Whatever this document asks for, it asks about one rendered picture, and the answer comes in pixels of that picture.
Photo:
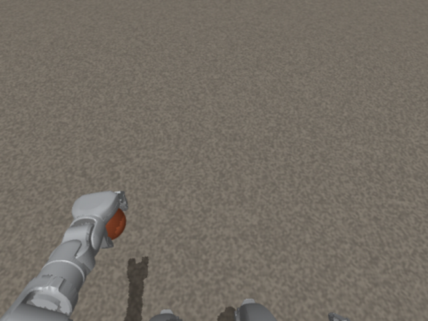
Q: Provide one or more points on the ball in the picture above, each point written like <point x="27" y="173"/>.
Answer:
<point x="116" y="225"/>

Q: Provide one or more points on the left robot hand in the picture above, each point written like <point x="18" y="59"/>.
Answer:
<point x="103" y="205"/>

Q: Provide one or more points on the left robot arm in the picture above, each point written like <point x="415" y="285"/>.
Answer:
<point x="53" y="294"/>

